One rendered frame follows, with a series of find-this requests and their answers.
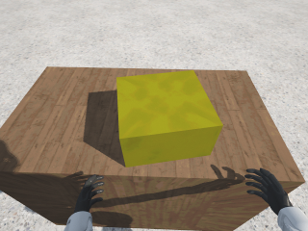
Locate right robot hand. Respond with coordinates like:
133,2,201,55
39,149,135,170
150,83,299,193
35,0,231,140
244,168,293,215

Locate pedestal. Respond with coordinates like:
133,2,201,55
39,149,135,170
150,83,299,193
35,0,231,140
0,66,306,231

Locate left robot forearm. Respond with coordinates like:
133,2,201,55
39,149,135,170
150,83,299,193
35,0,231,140
64,211,93,231

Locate right robot forearm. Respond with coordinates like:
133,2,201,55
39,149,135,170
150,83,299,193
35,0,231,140
277,206,308,231

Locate carton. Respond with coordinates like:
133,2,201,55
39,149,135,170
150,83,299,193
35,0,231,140
116,70,223,167

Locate left robot hand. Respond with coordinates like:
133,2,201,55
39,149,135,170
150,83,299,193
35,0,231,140
73,174,105,214

